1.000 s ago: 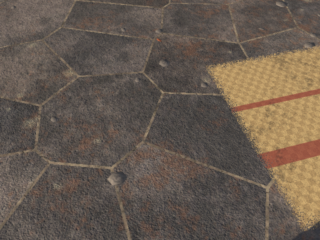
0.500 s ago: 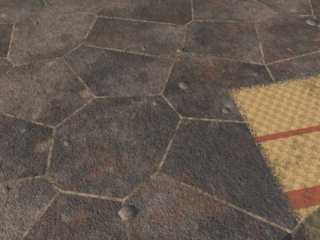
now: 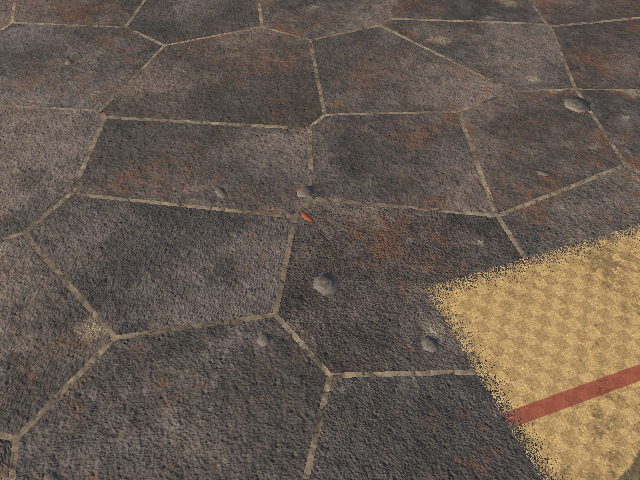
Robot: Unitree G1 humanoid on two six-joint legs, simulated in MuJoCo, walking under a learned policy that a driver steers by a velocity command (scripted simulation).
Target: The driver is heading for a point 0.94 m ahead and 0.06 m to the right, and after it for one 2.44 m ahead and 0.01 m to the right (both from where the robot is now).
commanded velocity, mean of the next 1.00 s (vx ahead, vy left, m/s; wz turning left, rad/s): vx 1.00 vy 0.00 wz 0.00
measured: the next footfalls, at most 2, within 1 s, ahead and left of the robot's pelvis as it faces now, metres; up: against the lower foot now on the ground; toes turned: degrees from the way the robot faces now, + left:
right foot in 0.20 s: +0.44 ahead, -0.13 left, +0.00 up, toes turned -2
left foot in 0.72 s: +0.92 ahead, +0.09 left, +0.00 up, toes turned +1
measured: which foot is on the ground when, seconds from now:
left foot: down 0.00-0.22, up 0.24-0.70, down 0.72-1.00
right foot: up 0.00-0.18, down 0.20-0.74, up 0.76-1.00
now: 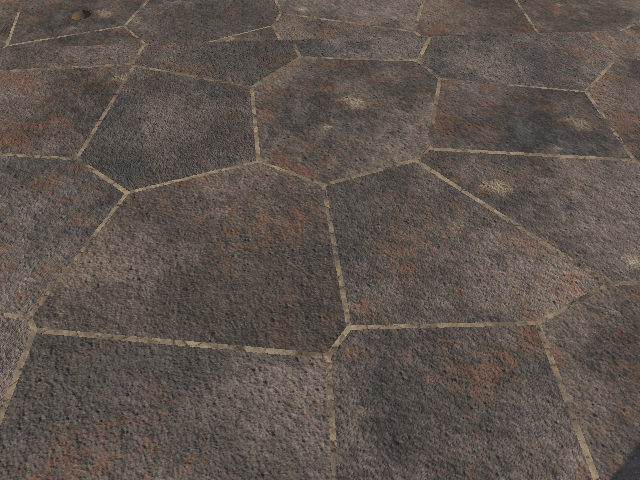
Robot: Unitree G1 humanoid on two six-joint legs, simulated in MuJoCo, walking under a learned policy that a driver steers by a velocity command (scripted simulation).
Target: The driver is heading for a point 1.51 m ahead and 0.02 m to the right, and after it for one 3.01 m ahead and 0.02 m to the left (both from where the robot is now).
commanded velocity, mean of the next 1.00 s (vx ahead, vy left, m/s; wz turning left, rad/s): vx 0.82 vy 0.00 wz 0.00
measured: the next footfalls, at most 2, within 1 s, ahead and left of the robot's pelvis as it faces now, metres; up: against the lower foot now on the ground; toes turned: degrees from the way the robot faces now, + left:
right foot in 0.22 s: +0.47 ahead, -0.13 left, +0.00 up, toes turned -1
left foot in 0.72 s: +0.96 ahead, +0.09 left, +0.00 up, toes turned +3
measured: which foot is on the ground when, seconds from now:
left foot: down 0.00-0.22, up 0.24-0.70, down 0.72-1.00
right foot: up 0.00-0.20, down 0.22-0.74, up 0.76-1.00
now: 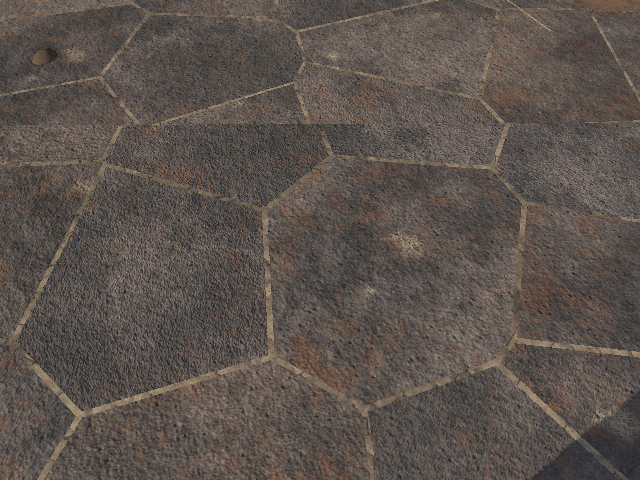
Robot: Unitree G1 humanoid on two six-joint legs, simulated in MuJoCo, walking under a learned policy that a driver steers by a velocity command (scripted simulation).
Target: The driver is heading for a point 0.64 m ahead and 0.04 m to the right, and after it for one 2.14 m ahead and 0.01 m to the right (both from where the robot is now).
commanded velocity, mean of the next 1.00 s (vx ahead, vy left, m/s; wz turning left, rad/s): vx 0.20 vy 0.00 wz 0.00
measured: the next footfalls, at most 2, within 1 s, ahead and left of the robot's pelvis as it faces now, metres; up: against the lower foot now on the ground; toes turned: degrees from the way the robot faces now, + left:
right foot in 0.16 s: +0.21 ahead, -0.15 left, +0.00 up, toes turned +0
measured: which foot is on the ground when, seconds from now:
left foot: down 0.00-1.00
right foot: up 0.00-0.14, down 0.16-0.74, up 0.76-1.00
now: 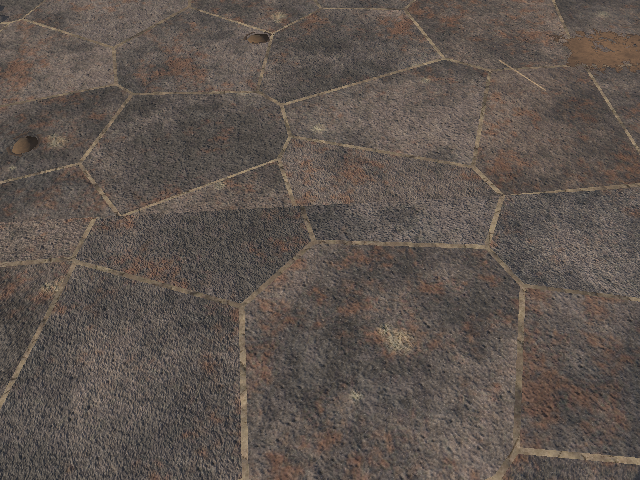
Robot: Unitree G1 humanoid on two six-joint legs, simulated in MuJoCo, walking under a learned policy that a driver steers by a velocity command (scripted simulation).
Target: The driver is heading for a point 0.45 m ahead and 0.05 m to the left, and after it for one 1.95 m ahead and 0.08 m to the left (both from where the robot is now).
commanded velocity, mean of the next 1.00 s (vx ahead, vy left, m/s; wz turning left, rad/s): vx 0.94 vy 0.00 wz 0.29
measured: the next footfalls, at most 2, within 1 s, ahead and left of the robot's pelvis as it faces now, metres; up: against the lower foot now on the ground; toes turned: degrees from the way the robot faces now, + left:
right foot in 0.02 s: +0.10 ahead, -0.14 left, +0.00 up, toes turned -5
left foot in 0.54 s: +0.59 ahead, +0.07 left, +0.00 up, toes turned +7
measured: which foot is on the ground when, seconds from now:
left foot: down 0.00-0.02, up 0.04-0.52, down 0.54-1.00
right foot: up 0.00-0.00, down 0.02-0.52, up 0.54-0.98, down 1.00-1.00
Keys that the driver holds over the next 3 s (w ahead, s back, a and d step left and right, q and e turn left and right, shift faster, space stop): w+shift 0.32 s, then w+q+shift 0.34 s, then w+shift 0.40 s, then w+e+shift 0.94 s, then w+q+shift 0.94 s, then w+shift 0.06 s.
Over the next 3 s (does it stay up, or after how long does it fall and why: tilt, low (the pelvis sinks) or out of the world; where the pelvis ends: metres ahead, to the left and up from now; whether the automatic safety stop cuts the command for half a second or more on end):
stays up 2.54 0.13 -0.12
